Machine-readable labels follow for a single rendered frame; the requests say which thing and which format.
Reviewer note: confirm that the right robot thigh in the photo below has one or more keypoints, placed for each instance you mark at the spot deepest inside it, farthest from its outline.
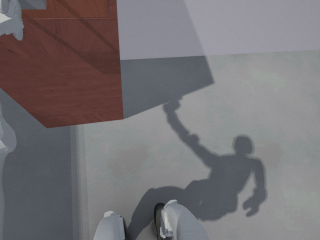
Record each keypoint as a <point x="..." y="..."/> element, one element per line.
<point x="182" y="224"/>

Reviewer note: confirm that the drawer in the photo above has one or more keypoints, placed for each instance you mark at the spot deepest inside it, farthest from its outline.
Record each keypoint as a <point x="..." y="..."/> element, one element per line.
<point x="68" y="8"/>

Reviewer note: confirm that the cabinet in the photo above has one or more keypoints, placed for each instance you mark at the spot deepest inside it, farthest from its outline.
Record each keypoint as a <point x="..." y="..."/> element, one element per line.
<point x="66" y="70"/>

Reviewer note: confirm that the handle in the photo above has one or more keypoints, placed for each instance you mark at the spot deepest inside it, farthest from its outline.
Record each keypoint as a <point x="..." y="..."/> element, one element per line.
<point x="32" y="4"/>

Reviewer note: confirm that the right robot foot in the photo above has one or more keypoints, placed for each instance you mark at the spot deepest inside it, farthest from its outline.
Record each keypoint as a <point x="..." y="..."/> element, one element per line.
<point x="157" y="220"/>

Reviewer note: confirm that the robot left hand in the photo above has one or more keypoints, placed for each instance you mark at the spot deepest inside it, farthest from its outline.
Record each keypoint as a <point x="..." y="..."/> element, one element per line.
<point x="10" y="18"/>

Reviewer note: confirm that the robot left upper arm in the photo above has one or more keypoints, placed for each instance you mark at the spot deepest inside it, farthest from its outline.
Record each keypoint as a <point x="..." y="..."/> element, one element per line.
<point x="8" y="143"/>

